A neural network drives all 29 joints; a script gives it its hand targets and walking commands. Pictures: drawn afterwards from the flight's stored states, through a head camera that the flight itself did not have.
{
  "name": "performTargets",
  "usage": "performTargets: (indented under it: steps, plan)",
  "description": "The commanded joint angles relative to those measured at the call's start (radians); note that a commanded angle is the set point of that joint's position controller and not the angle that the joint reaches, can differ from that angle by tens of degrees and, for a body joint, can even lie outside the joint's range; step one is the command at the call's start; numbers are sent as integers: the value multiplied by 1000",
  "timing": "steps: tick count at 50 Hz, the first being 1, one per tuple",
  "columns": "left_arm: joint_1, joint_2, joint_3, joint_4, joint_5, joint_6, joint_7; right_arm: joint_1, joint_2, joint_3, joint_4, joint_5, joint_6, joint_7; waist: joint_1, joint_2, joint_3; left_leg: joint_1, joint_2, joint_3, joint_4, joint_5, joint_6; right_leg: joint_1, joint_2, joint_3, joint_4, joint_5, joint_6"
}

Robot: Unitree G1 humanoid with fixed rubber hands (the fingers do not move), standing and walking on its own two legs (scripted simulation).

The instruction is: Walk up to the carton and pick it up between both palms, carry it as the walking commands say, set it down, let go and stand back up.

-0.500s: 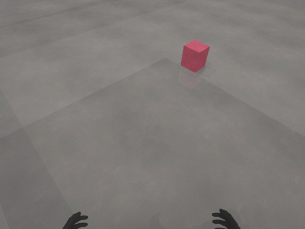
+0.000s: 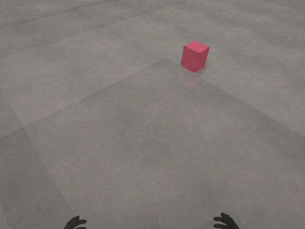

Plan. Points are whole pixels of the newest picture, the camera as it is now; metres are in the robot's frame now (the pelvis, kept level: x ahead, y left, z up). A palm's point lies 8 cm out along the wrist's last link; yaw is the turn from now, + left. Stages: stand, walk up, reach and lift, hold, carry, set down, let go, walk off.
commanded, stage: stand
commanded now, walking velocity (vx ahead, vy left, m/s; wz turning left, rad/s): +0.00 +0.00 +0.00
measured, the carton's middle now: (194, 56) +1.98 -0.57 -0.64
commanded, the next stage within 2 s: walk up in 0.02 s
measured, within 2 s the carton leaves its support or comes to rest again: neither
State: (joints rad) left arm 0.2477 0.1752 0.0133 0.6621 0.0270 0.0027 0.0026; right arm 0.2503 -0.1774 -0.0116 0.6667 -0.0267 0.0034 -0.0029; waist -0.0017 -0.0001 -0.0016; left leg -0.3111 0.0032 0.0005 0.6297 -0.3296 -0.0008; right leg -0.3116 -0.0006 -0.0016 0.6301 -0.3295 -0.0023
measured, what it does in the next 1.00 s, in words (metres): walks ahead: right foot, then left foot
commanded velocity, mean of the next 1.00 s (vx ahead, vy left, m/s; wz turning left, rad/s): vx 0.40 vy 0.01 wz -0.18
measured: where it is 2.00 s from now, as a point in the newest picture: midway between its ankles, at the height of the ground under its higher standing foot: (174, 153)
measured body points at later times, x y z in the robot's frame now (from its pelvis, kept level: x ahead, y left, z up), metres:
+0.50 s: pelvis +0.05 -0.07 -0.01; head +0.04 -0.09 +0.44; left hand +0.18 +0.20 -0.10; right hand +0.07 -0.35 -0.14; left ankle +0.00 +0.12 -0.71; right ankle +0.03 -0.18 -0.73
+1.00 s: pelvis +0.30 -0.07 -0.01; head +0.35 -0.07 +0.43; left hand +0.25 +0.18 -0.15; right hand +0.43 -0.33 -0.13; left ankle +0.42 +0.00 -0.73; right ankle +0.07 -0.17 -0.67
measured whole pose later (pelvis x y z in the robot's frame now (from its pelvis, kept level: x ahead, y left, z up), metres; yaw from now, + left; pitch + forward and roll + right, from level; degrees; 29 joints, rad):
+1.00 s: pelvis +0.30 -0.07 -0.01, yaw -13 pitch +1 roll +1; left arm 0.51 0.18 0.05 1.02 0.01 -0.07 0.01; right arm 0.05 -0.20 -0.04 0.83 -0.04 -0.07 0.03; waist 0.06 -0.02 0.08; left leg -0.49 0.02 0.16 0.65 -0.16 0.07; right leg -0.11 -0.08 0.02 0.94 -0.47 0.00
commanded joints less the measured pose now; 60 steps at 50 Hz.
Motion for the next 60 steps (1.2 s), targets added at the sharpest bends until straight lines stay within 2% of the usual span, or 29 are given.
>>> performTargets:
  steps: [1, 10, 11, 12, 13, 14, 15, 17, 19, 21, 23, 24, 25, 26, 27, 29, 33, 37, 42, 44, 46, 47, 48, 49, 50, 52, 54, 57, 60]
  plan:
    - [-6, 83, 24, -66, 0, -14, 3, -5, -83, -24, -66, 0, -14, -3, 0, 1, -32, 11, 42, -56, -107, 150, 32, 10, -45, 59, -110, 145, -32]
    - [2, 82, 28, -49, -1, -14, 5, 3, -82, -28, -48, 1, -14, -5, 0, 1, -27, 17, 44, -58, -116, 155, 34, 16, -46, 61, -118, 150, -34]
    - [22, 179, 64, -10, 11, 14, 35, -20, -159, -85, -41, -8, 4, -21, 5, 25, 106, -54, 164, -156, -53, 713, 4, -24, -95, 27, 11, 448, -18]
    - [43, 147, 42, -26, -14, 2, -27, 219, -222, -78, -11, 0, -7, -21, -72, 79, -195, 314, 277, -292, -238, -550, 97, -263, -10, 31, 76, -412, -49]
    - [-215, 101, 46, -118, -4, 14, -63, 211, -279, -112, 6, -21, -2, -25, -148, 255, 54, 288, 462, -552, -436, -689, 157, -616, -16, -67, 390, -209, -2]
    - [-317, 103, 51, -157, 16, 16, -74, 210, -257, -103, 28, -15, -9, -35, -154, 169, 88, 228, 493, -576, -474, -630, 166, -656, -93, 55, 490, -82, -1]
    - [-249, 99, 57, -134, 15, 9, -80, 163, -243, -101, 30, -7, -22, -39, -91, 129, 32, 206, 470, -489, -475, -529, 131, -585, -103, 72, 524, -18, 5]
    - [-48, 109, 69, -37, 10, -8, -90, 36, -208, -93, 24, -9, -60, -38, 12, 154, -27, 83, 378, -243, -494, -336, 53, -349, -116, 35, 459, 19, 7]
    - [26, 94, 61, 26, -7, -17, -94, -41, -198, -89, 36, -13, -82, -18, 47, 208, 2, -82, 271, -10, -510, -253, 12, -67, -93, -50, 232, -75, -10]
    - [58, 104, 66, 57, -15, -25, -81, -28, -208, -89, 75, -19, -73, 1, 54, 223, 43, -106, 218, 78, -434, -306, 43, 62, -47, -147, 110, -122, -3]
    - [182, 122, 84, 125, -1, -34, -55, 22, -200, -86, 113, -18, -53, 11, 106, 6, 45, -203, 163, 149, -152, -439, 60, 286, 30, -243, -30, -72, 15]
    - [333, 173, 101, 185, 11, -43, -39, 13, -150, -76, 107, -33, -49, 19, 175, -198, 38, -325, 102, 198, 206, -390, 58, 401, -26, -139, -85, -149, 12]
    - [481, 238, 103, 211, 19, -59, -24, -91, -41, -43, 54, -60, -58, 28, 224, -324, 59, -541, 72, 105, 586, -322, 47, 374, -307, 297, -228, -417, -20]
    - [375, 291, 97, 171, -8, -64, -14, -122, -11, -31, -43, -41, -75, 37, 140, -373, 81, -712, 61, 1, 664, -172, 38, 295, -464, 774, -574, -628, -153]
    - [293, 269, 92, 159, -6, -71, -17, -161, -75, -45, -43, -32, -85, 41, 95, -229, 149, -749, 126, -29, 713, -56, 27, 236, -502, 846, -623, -619, -214]
    - [165, 217, 89, 127, 7, -92, -26, -63, -137, -56, 57, -27, -86, 46, 25, -34, 138, -576, 181, -27, 629, 123, -8, 145, -393, 533, -506, -252, -173]
    - [222, 138, 64, 199, -9, -118, -20, -43, -108, -56, 121, -14, -42, 64, 17, -105, 78, -435, 138, 46, 469, 207, -28, 190, -268, 204, -467, 213, -116]
    - [335, 115, 53, 251, -10, -114, -6, -203, -70, -37, 102, -4, -34, 68, 73, -140, 93, -436, 86, 98, 242, 278, -21, 311, -241, 91, -427, 482, -100]
    - [374, 135, 56, 301, -8, -102, 13, -341, -58, -27, 61, 5, -44, 74, 108, -194, 144, -317, 49, 146, 1, 288, 3, 336, -265, 54, -431, 526, -100]
    - [342, 149, 58, 315, -10, -97, 17, -303, -70, -33, 68, 1, -48, 65, 71, -212, 131, -177, 24, 152, -54, 218, 36, 316, -270, 20, -370, 652, -86]
    - [327, 161, 60, 331, -9, -90, 17, -93, -100, -53, 136, -5, -58, 44, -33, -174, 11, 118, -29, 168, -108, 180, 68, 276, -236, -28, -106, 818, -64]
    - [321, 152, 59, 329, -9, -88, 14, 99, -145, -71, 196, -15, -68, 30, -110, -136, -93, 362, 21, 123, -76, 152, 92, 134, -185, -51, 122, 669, -53]
    - [316, 91, 53, 307, -5, -91, 9, 284, -252, -97, 225, -28, -78, 14, -165, 77, -233, 555, 320, -232, -110, 11, 127, -76, -98, -66, 492, 123, -37]
    - [420, 11, 45, 292, -49, -91, 6, 281, -344, -105, 229, -14, -77, 22, -105, 323, -338, 640, 519, -741, -389, -63, 216, -280, 14, 36, 695, -165, -30]
    - [373, 85, 70, 305, -32, -91, 6, 176, -298, -102, 226, 6, -74, 27, -70, 198, -225, 511, 473, -694, -432, -101, 205, -321, -50, 87, 742, -59, -28]
    - [263, 67, 70, 317, -9, -86, 3, 53, -154, -69, 228, 8, -92, 25, -29, 17, -26, 248, 395, -417, -391, 156, 154, -290, -124, 63, 688, 51, -22]
    - [231, 51, 77, 316, 19, -60, -14, 70, -97, -54, 261, 9, -100, 14, 5, 57, 8, 133, 325, -248, -391, 296, 108, -218, -148, 53, 616, 94, -12]
    - [190, 26, 71, 303, 15, -26, -34, 138, -110, -53, 295, 3, -108, 6, 24, 101, 26, 97, 290, -134, -387, 426, 89, -222, -135, 14, 543, 145, 7]
    - [76, 34, 64, 267, 13, -9, -51, 195, -121, -54, 307, 1, -105, 3, 4, 137, 67, 105, 276, -78, -426, 386, 81, -310, -143, -20, 462, 246, 26]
